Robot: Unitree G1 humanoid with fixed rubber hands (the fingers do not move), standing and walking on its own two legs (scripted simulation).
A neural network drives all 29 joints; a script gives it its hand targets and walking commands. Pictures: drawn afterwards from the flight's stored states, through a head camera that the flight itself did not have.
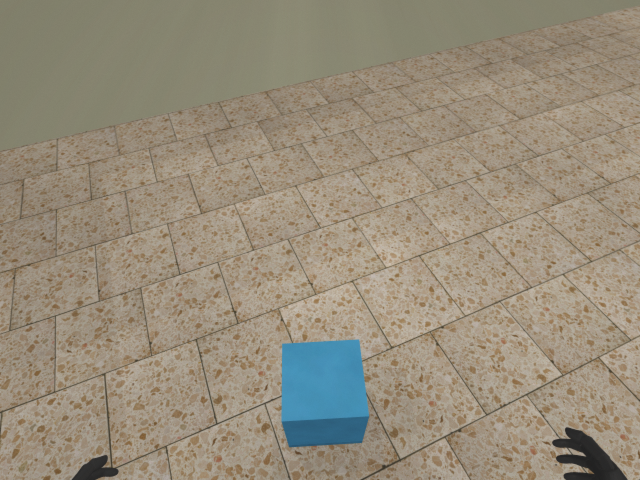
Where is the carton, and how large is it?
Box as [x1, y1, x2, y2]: [281, 339, 368, 446]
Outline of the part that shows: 358,339 282,344 281,421 289,446 361,442 368,418 368,411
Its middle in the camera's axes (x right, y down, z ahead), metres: +0.02 +0.42 +1.09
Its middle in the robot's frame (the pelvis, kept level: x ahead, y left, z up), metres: +0.45 +0.01 -0.63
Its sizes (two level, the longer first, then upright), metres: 0.210 0.200 0.250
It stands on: the floor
